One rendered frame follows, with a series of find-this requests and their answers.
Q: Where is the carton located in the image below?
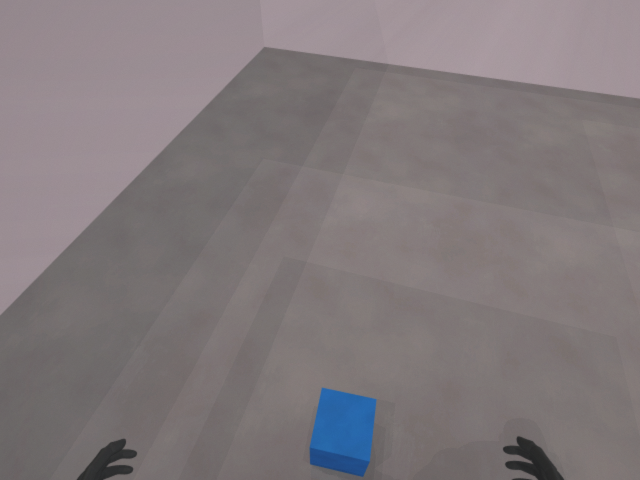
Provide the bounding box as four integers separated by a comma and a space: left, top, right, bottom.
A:
310, 388, 377, 477

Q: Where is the robot left hand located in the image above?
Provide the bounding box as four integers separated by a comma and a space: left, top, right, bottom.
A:
77, 439, 137, 480

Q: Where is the robot right hand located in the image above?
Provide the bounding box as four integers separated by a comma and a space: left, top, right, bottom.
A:
503, 436, 564, 480

